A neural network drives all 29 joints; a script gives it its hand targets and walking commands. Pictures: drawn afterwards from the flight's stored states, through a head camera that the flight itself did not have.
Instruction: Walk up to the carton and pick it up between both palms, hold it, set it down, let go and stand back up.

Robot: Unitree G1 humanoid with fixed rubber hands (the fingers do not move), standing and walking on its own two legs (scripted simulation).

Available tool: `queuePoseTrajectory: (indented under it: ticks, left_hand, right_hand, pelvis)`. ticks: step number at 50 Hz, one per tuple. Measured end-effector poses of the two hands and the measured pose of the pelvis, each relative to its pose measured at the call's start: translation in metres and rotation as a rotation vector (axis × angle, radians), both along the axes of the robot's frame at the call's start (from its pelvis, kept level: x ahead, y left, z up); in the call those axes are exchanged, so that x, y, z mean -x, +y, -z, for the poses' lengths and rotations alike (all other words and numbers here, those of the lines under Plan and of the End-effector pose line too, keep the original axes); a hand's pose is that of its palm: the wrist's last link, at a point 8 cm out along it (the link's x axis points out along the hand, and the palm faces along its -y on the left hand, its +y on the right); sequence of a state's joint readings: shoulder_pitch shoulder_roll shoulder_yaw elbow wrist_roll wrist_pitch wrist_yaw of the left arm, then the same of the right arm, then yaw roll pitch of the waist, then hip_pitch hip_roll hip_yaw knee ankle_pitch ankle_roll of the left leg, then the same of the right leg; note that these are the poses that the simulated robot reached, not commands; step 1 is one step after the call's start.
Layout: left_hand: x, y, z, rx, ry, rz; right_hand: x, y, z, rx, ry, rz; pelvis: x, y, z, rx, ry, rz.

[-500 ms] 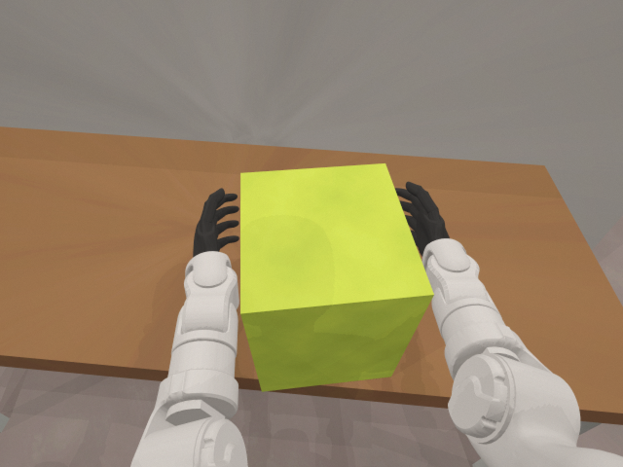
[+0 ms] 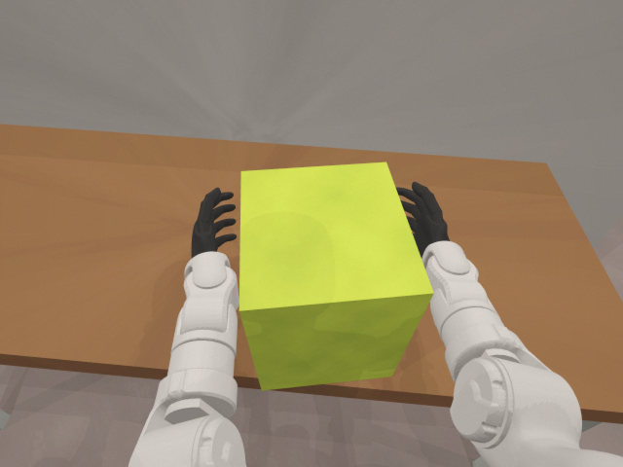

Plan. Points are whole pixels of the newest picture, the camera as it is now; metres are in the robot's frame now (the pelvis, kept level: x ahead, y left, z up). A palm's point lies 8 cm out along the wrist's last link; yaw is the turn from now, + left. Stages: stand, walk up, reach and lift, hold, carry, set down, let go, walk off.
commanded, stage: set down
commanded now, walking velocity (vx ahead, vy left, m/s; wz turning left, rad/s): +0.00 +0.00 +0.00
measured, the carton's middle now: (321, 280) +0.38 +0.05 +0.02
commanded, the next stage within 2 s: none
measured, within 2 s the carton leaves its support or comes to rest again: rests again in 0.10 s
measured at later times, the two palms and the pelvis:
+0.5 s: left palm (215, 250) +0.38 +0.19 +0.07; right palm (424, 231) +0.46 -0.10 +0.07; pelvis +0.00 +0.00 +0.00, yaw +0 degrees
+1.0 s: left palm (206, 328) +0.28 +0.19 +0.02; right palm (463, 288) +0.38 -0.15 +0.04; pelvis -0.04 -0.01 +0.00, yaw -1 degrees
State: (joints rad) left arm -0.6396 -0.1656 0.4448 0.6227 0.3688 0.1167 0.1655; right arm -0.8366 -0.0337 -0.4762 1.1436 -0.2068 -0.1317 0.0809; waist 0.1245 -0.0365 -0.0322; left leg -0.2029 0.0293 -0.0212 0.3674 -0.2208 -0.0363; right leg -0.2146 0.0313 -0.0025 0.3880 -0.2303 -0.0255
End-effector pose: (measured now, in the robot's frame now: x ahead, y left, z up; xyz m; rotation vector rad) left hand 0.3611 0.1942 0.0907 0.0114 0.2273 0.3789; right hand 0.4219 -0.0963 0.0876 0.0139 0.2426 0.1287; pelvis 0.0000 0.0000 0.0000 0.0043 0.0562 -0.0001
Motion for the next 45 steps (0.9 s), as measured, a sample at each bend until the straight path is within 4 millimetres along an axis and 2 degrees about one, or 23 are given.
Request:
queuePoseTrajectory:
  ticks: [6, 11, 20, 28, 32, 37, 41, 45]
  left_hand:
    - [-0.01, 0.001, 0.009, 0.1, 0.009, -0.046]
    - [-0.018, -0.002, 0.014, 0.095, 0.014, -0.042]
    - [-0.019, -0.001, 0.02, 0.076, 0.026, -0.06]
    - [-0.015, -0.002, 0.025, 0.067, 0.015, -0.052]
    - [-0.004, -0.002, 0.039, 0.07, 0.04, -0.041]
    - [0.021, 0.0, 0.06, 0.063, 0.079, -0.049]
    - [0.044, -0.001, 0.072, 0.068, 0.1, -0.05]
    - [0.063, -0.004, 0.075, 0.078, 0.094, -0.049]
  right_hand:
    - [-0.011, -0.001, 0.008, -0.001, 0.049, 0.025]
    - [-0.022, -0.005, 0.014, 0.006, 0.055, 0.039]
    - [-0.035, 0.001, 0.018, -0.005, 0.008, 0.011]
    - [-0.035, -0.001, 0.019, 0.018, -0.028, -0.012]
    - [-0.031, -0.002, 0.021, 0.021, -0.037, -0.014]
    - [-0.018, -0.007, 0.028, 0.013, -0.037, -0.022]
    - [-0.002, -0.019, 0.038, 0.012, -0.024, -0.011]
    - [0.018, -0.035, 0.046, 0.017, -0.007, 0.008]
  pelvis:
    - [0.002, 0.0, 0.001, 0.003, 0.042, 0.002]
    - [0.002, 0.001, 0.002, 0.007, 0.086, 0.004]
    - [0.0, -0.001, 0.003, 0.009, 0.131, 0.006]
    - [0.001, -0.004, 0.003, 0.008, 0.139, 0.006]
    - [0.004, -0.003, 0.003, 0.01, 0.142, 0.006]
    - [0.009, -0.003, 0.003, 0.01, 0.135, 0.007]
    - [0.016, -0.004, 0.003, 0.009, 0.127, 0.007]
    - [0.024, -0.004, 0.003, 0.008, 0.116, 0.008]
